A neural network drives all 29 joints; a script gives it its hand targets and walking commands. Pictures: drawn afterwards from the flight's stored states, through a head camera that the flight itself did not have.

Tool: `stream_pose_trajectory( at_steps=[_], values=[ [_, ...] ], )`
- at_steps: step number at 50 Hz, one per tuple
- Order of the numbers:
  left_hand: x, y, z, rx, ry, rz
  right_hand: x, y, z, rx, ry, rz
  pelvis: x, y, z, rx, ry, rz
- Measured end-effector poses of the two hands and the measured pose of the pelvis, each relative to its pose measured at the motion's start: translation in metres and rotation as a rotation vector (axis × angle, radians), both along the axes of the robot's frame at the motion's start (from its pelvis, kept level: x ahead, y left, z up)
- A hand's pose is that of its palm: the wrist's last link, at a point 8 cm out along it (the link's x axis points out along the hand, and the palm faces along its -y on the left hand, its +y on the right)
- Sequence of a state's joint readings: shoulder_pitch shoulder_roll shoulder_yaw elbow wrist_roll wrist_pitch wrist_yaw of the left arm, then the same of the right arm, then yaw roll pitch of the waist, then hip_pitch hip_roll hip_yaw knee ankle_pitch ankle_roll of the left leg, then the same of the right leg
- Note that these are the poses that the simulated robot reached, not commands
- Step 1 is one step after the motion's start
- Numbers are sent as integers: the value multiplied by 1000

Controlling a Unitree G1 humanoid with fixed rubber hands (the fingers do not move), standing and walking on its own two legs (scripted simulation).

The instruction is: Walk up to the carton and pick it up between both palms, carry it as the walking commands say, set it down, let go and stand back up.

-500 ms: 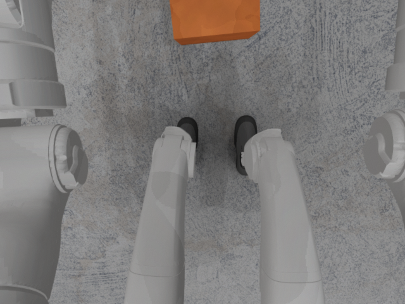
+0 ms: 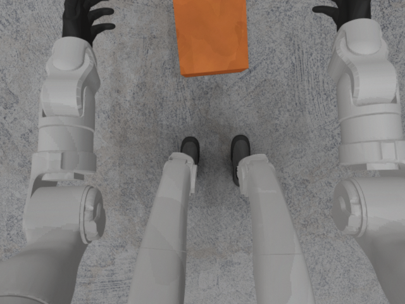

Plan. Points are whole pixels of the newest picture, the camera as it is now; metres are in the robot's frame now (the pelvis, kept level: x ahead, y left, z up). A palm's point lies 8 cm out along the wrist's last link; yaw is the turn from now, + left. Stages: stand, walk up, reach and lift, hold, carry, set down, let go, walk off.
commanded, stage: let go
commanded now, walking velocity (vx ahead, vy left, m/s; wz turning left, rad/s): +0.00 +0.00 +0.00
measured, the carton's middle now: (210, 34) +0.57 +0.03 -0.60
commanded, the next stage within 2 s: stand in 1.14 s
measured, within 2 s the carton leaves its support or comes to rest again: neither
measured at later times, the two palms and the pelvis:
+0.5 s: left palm (31, 195) +0.27 +0.24 -0.02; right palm out of the picture +0.29 -0.21 -0.02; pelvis +0.04 +0.00 +0.06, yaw +1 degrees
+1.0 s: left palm (43, 262) +0.20 +0.21 +0.01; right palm out of the picture +0.22 -0.23 +0.02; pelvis +0.06 -0.01 +0.08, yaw +1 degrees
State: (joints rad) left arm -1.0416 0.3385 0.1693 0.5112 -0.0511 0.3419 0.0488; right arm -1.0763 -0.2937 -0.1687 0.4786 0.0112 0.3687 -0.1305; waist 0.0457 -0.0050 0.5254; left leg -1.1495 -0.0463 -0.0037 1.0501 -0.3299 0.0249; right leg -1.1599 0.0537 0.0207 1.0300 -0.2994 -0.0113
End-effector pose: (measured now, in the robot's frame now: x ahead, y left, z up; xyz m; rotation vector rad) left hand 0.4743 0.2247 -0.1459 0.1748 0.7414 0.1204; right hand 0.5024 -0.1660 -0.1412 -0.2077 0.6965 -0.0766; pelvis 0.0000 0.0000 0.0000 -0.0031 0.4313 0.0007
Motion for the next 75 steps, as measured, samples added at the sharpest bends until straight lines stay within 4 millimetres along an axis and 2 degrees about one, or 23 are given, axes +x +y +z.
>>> stream_pose_trajectory(
  at_steps=[6,10,17,21,26,31,36,41,47,58,62,67,71,75],
  values=[
    [-48,12,19,23,51,-29,-49,-2,12,-9,53,36,10,2,14,-5,-59,1],
    [-82,17,40,23,64,-38,-83,-6,32,2,55,47,13,3,25,-12,-113,11],
    [-147,19,72,36,121,-68,-149,-24,65,21,94,29,18,4,42,-16,-216,19],
    [-178,17,100,28,116,-46,-186,-37,91,20,110,17,27,4,51,-9,-223,18],
    [-205,11,134,4,80,-29,-214,-50,126,28,75,4,40,2,64,0,-287,7],
    [-222,5,158,-10,45,-28,-230,-60,150,42,32,-1,49,-1,74,8,-400,-4],
    [-239,-1,170,-17,35,-30,-251,-64,159,50,38,-4,57,-6,81,13,-501,3],
    [-259,-6,165,-34,76,-24,-276,-65,157,56,87,8,61,-10,85,14,-573,12],
    [-271,-11,156,-42,118,-33,-288,-64,156,41,126,41,61,-14,84,12,-620,18],
    [-258,0,159,3,110,-23,-272,-65,156,35,110,32,67,-13,83,9,-617,23],
    [-253,12,154,1,78,34,-271,-79,149,25,110,-20,82,-12,83,5,-540,25],
    [-254,31,153,45,33,80,-271,-100,150,-23,55,-80,100,-10,82,4,-522,25],
    [-263,41,149,65,32,102,-280,-111,147,-47,42,-121,108,-8,82,4,-522,23],
    [-275,46,143,72,63,118,-296,-115,140,-53,72,-147,107,-7,82,5,-524,21]
  ],
)
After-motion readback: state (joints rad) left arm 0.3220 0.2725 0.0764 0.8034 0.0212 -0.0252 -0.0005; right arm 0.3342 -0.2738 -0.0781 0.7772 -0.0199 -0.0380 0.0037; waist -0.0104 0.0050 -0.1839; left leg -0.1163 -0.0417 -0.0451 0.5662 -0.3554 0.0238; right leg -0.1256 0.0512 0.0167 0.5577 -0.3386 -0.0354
